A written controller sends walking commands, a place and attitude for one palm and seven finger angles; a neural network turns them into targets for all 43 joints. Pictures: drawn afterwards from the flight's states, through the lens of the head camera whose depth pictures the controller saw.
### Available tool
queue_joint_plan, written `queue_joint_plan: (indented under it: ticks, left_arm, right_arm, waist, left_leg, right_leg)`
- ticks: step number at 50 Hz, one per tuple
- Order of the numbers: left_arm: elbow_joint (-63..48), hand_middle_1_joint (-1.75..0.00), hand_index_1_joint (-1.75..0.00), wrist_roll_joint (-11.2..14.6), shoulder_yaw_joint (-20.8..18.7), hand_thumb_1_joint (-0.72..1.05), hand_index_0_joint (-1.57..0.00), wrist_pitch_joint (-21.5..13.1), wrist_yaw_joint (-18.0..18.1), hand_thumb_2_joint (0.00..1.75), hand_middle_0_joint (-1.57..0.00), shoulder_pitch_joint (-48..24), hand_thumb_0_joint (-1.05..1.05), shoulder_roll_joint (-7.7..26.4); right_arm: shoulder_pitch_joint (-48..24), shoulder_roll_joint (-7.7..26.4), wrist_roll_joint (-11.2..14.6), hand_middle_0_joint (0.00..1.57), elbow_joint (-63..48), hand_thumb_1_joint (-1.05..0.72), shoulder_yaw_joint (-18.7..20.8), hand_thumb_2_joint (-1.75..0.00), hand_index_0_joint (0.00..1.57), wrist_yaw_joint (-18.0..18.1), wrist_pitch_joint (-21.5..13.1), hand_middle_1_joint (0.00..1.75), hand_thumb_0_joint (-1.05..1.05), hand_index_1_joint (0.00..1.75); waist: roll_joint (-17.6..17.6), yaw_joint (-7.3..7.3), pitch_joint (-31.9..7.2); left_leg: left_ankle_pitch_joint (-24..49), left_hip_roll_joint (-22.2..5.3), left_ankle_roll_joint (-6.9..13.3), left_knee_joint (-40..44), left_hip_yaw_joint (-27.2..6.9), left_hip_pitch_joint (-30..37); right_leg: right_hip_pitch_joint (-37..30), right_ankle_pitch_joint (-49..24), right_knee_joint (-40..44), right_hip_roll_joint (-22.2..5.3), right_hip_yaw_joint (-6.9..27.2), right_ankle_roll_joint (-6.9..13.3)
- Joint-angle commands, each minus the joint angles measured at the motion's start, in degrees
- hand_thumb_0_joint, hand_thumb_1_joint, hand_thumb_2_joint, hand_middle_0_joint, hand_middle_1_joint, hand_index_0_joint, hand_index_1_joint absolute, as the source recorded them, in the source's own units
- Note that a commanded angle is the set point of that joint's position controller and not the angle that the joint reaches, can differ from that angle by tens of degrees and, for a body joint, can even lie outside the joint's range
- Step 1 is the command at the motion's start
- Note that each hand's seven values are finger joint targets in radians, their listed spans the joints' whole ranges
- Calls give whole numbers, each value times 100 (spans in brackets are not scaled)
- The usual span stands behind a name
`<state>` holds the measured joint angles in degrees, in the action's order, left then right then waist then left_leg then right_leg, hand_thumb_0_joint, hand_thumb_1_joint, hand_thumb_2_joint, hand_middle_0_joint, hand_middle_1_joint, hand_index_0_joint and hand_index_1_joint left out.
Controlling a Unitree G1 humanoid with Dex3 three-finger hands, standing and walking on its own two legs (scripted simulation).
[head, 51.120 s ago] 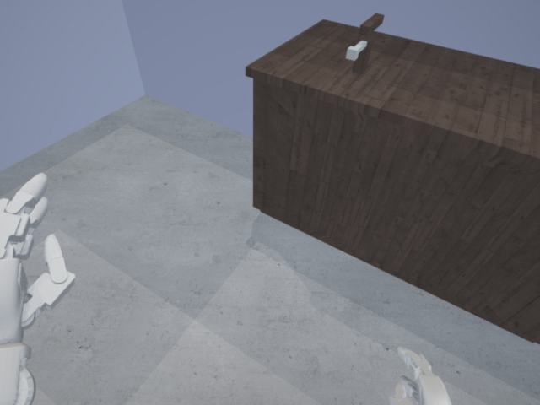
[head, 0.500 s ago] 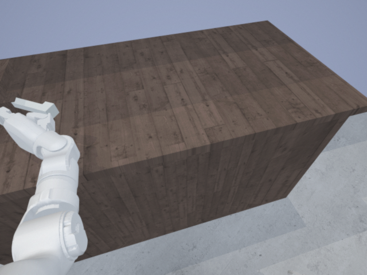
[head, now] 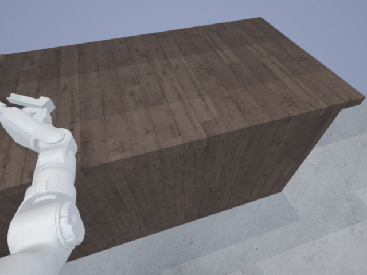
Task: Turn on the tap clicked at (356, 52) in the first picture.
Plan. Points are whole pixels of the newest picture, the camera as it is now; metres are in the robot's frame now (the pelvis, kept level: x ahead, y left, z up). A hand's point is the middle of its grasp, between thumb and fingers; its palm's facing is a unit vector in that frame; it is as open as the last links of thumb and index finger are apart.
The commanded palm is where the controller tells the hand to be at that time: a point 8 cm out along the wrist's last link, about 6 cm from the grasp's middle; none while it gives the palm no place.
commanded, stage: push the lever round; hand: left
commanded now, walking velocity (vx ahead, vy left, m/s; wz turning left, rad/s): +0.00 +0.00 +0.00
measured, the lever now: (44, 105) +0.46 +0.32 +0.13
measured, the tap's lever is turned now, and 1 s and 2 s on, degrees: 55 55 55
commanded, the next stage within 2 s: none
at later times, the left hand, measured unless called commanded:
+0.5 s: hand (45, 112) +0.43 +0.31 +0.14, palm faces +0.88 -0.48 -0.08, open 8.5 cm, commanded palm +0.43 +0.31 +0.13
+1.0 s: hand (46, 112) +0.44 +0.31 +0.14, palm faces +0.89 -0.46 -0.07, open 8.5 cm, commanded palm +0.43 +0.31 +0.13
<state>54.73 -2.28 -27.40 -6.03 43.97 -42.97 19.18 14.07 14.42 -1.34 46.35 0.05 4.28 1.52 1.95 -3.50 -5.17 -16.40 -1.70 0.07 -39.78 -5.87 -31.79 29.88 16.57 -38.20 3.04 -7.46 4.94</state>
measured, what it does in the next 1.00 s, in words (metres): stands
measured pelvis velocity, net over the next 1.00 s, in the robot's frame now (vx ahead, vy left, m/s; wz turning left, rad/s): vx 0.01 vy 0.01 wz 0.01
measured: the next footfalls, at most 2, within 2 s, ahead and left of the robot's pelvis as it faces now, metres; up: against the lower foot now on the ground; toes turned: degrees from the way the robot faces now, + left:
none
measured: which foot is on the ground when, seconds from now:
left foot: down 0.00-1.00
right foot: down 0.00-1.00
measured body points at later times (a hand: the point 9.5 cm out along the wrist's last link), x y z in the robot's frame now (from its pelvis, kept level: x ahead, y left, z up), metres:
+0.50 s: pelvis +0.00 +0.01 +0.00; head +0.02 +0.00 +0.45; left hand +0.38 +0.33 +0.14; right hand +0.08 -0.25 -0.13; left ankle +0.05 +0.16 -0.71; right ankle +0.03 -0.05 -0.72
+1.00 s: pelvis +0.01 +0.01 +0.00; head +0.03 +0.00 +0.45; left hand +0.38 +0.33 +0.14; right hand +0.09 -0.25 -0.13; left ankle +0.05 +0.16 -0.71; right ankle +0.03 -0.05 -0.72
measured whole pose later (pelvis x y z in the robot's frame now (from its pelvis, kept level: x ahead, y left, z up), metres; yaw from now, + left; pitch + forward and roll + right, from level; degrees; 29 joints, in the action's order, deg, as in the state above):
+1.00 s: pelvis +0.01 +0.01 +0.00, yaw +0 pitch +7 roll +0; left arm 53.0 -2.7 -26.1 -6.4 46.4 -42.4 16.3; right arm 14.0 13.8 -2.4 46.5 0.2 3.8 0.8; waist 1.8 -2.8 -5.0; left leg -16.2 -1.0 -0.8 -38.7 -5.7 -30.1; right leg 28.1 16.8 -37.4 2.4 -7.1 4.7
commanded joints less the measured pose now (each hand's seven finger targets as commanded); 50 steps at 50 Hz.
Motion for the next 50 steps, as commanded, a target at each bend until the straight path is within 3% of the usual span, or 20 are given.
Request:
queue_joint_plan:
  ticks: [1, 3, 6, 9, 10, 13, 16, 19, 27, 28, 30, 33, 34, 35, 39, 43, 44, 50]
  left_arm:
    - [-1154, -15, -15, -201, 431, 90, -15, -157, -541, 90, -15, -3213, 0, 1724]
    - [-1159, -15, -15, -221, 386, 90, -15, -154, -514, 90, -15, -3248, 0, 1799]
    - [-1139, -15, -15, -217, 518, 90, -15, -147, -512, 90, -15, -3257, 0, 1629]
    - [-1037, -15, -15, -236, 394, 90, -15, -101, -510, 90, -15, -3202, 0, 1824]
    - [-1118, -15, -15, -223, 480, 90, -15, -112, -512, 90, -15, -3287, 0, 1741]
    - [-1066, -15, -15, -206, 468, 90, -15, -95, -499, 90, -15, -3253, 0, 1738]
    - [-1124, -15, -15, -228, 573, 90, -15, -114, -482, 90, -15, -3328, 0, 1613]
    - [-1111, -15, -15, -233, 591, 90, -15, -125, -440, 90, -15, -3311, 0, 1514]
    - [-1210, -15, -15, -271, 670, 90, -15, -158, -385, 90, -15, -3355, 0, 1361]
    - [-1162, -15, -15, -263, 673, 90, -15, -144, -396, 90, -15, -3294, 0, 1361]
    - [-1296, -15, -15, -280, 710, 90, -15, -164, -396, 90, -15, -3446, 0, 1349]
    - [-1232, -15, -15, -280, 668, 90, -15, -169, -379, 90, -15, -3311, 0, 1335]
    - [-1165, -15, -15, -303, 557, 90, -15, -156, -376, 90, -15, -3276, 0, 1457]
    - [-1267, -15, -15, -288, 762, 90, -15, -163, -404, 90, -15, -3362, 0, 1243]
    - [-1281, -15, -15, -305, 677, 90, -15, -183, -379, 90, -15, -3305, 0, 1298]
    - [-1436, -15, -15, -308, 823, 90, -15, -256, -369, 90, -15, -3363, 0, 1036]
    - [-1450, -15, -15, -335, 716, 90, -15, -278, -361, 90, -15, -3368, 0, 1177]
    - [-1539, -15, -15, -345, 806, 90, -15, -298, -388, 90, -15, -3370, 0, 1068]
  right_arm:
    - [-85, 783, -9, 20, -601, -90, 259, -90, 20, 43, -191, 30, 0, 30]
    - [-86, 786, -17, 20, -589, -90, 264, -90, 20, 35, -179, 30, 0, 30]
    - [-101, 778, -17, 20, -607, -90, 258, -90, 20, 31, -181, 30, 0, 30]
    - [-112, 802, -4, 20, -571, -90, 266, -90, 20, 51, -132, 30, 0, 30]
    - [-122, 792, -1, 20, -602, -90, 256, -90, 20, 51, -141, 30, 0, 30]
    - [-120, 785, 0, 20, -590, -90, 250, -90, 20, 59, -138, 30, 0, 30]
    - [-136, 768, -3, 20, -588, -90, 256, -90, 20, 60, -139, 30, 0, 30]
    - [-134, 767, -20, 20, -577, -90, 260, -90, 20, 55, -164, 30, 0, 30]
    - [-119, 746, -50, 20, -593, -90, 252, -90, 20, 24, -211, 30, 0, 30]
    - [-132, 755, -48, 20, -588, -90, 259, -90, 20, 33, -210, 30, 0, 30]
    - [-119, 748, -50, 20, -586, -90, 249, -90, 20, 33, -204, 30, 0, 30]
    - [-117, 745, -60, 20, -581, -90, 261, -90, 20, 32, -218, 30, 0, 30]
    - [-108, 765, -68, 20, -551, -90, 275, -90, 20, 38, -186, 30, 0, 30]
    - [-118, 741, -54, 20, -588, -90, 248, -90, 20, 38, -197, 30, 0, 30]
    - [-116, 746, -75, 20, -554, -90, 282, -90, 20, 38, -201, 30, 0, 30]
    - [-96, 721, -98, 20, -578, -90, 282, -90, 20, 12, -262, 30, 0, 30]
    - [-73, 739, -103, 20, -550, -90, 291, -90, 20, 12, -249, 30, 0, 30]
    - [-70, 717, -108, 20, -563, -90, 287, -90, 20, 0, -253, 30, 0, 30]
  waist:
    - [-215, -355, -1301]
    - [-201, -352, -1329]
    - [-195, -377, -1295]
    - [-236, -341, -1200]
    - [-139, -373, -1278]
    - [-281, -362, -1257]
    - [-51, -378, -1288]
    - [-44, -370, -1245]
    - [-76, -388, -1254]
    - [-233, -399, -1235]
    - [34, -394, -1327]
    - [-174, -387, -1289]
    - [-127, -354, -1262]
    - [-82, -409, -1224]
    - [-57, -371, -1282]
    - [-45, -406, -1344]
    - [1, -367, -1391]
    - [-1, -400, -1423]
  left_leg:
    - [-377, 173, 222, 258, 366, 14]
    - [-397, 177, 222, 242, 376, -20]
    - [-405, 182, 226, 248, 382, 13]
    - [-413, 163, 212, 219, 370, -67]
    - [-423, 175, 224, 243, 391, 7]
    - [-446, 172, 220, 223, 391, -40]
    - [-451, 180, 230, 260, 408, 123]
    - [-437, 184, 239, 293, 394, 186]
    - [-411, 207, 247, 338, 415, 243]
    - [-438, 198, 247, 317, 421, 213]
    - [-393, 199, 252, 372, 398, 340]
    - [-364, 205, 256, 368, 418, 295]
    - [-362, 196, 249, 373, 396, 287]
    - [-349, 202, 259, 410, 403, 354]
    - [-325, 200, 260, 418, 395, 400]
    - [-282, 226, 279, 491, 400, 563]
    - [-262, 227, 278, 499, 371, 568]
    - [-214, 229, 282, 520, 379, 606]
  right_leg:
    - [-875, 974, 1347, -668, 1437, -688]
    - [-897, 1054, 1358, -664, 1430, -679]
    - [-822, 1066, 1349, -640, 1410, -676]
    - [-831, 1133, 1374, -655, 1426, -668]
    - [-796, 1158, 1344, -633, 1400, -655]
    - [-823, 1238, 1373, -636, 1411, -663]
    - [-706, 1203, 1325, -573, 1316, -610]
    - [-655, 1119, 1302, -537, 1254, -579]
    - [-668, 1065, 1280, -505, 1197, -570]
    - [-672, 1142, 1311, -511, 1221, -587]
    - [-670, 977, 1245, -494, 1166, -541]
    - [-753, 951, 1280, -492, 1174, -573]
    - [-753, 935, 1282, -498, 1159, -549]
    - [-689, 873, 1264, -490, 1148, -550]
    - [-752, 799, 1272, -476, 1123, -535]
    - [-721, 615, 1205, -428, 1032, -525]
    - [-779, 535, 1178, -429, 1006, -500]
    - [-831, 439, 1180, -442, 1021, -514]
